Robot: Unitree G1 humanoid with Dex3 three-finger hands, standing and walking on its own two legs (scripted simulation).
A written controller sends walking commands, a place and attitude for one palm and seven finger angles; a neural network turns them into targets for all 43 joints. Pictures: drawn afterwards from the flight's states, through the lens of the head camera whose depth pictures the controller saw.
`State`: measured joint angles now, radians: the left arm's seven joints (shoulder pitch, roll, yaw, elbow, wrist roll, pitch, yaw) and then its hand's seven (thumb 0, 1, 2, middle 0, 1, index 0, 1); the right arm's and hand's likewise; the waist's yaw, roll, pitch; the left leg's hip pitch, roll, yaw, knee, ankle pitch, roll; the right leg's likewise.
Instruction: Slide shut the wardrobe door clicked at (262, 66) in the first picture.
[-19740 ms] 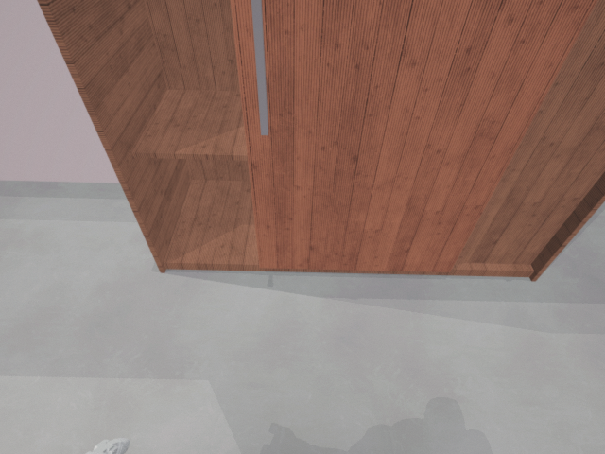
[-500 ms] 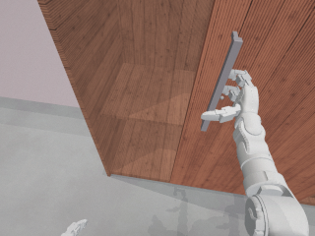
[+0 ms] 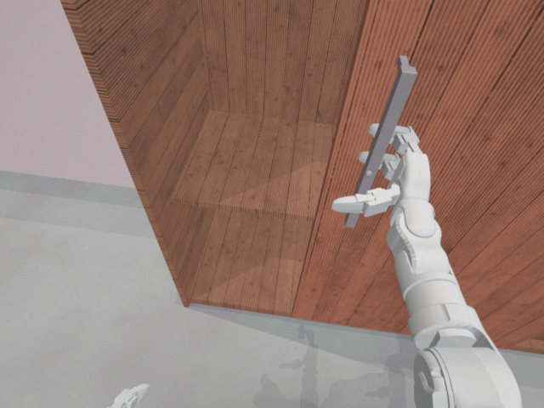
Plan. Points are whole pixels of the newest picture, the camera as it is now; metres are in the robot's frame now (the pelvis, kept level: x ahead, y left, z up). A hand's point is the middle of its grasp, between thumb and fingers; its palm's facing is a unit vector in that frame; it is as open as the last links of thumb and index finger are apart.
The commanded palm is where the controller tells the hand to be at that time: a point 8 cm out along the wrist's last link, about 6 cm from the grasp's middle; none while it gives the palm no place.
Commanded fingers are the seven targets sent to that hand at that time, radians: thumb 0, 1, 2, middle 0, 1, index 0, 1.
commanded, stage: slide the fingers in behind the handle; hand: right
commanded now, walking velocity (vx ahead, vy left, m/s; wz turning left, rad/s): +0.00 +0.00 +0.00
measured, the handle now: (371, 157) +0.50 -0.10 +0.11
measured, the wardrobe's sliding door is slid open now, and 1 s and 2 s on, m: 0.39 0.39 0.39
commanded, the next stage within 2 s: grip the handle and tug to test in 0.52 s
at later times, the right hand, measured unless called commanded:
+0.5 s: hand (361, 171) +0.44 -0.07 +0.13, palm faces +0.02 +1.00 +0.01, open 14.0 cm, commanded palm +0.41 -0.13 +0.13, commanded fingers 0.00 0.50 -0.30 0.30 1.20 0.30 1.20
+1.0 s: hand (362, 170) +0.44 -0.07 +0.13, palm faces +0.03 +1.00 +0.00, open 10.7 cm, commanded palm +0.41 -0.12 +0.13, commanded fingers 0.00 -0.43 -0.70 0.40 1.33 0.40 1.33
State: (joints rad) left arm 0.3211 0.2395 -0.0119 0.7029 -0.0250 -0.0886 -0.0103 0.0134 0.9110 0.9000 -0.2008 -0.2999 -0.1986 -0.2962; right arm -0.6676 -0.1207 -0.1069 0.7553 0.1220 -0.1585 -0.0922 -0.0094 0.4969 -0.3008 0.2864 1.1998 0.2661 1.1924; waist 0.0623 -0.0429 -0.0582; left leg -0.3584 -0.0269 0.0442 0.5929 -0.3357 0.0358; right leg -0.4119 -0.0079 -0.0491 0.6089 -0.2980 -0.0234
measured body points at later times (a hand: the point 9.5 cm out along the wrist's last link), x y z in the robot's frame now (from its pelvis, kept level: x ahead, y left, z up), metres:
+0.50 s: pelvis +0.00 +0.01 +0.00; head +0.03 +0.02 +0.45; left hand +0.08 +0.25 -0.12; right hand +0.43 -0.13 +0.13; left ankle -0.02 +0.10 -0.73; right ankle +0.01 -0.10 -0.73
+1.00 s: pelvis +0.00 +0.00 +0.00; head +0.03 +0.02 +0.45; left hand +0.08 +0.25 -0.12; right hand +0.43 -0.13 +0.13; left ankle -0.02 +0.10 -0.73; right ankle +0.01 -0.10 -0.73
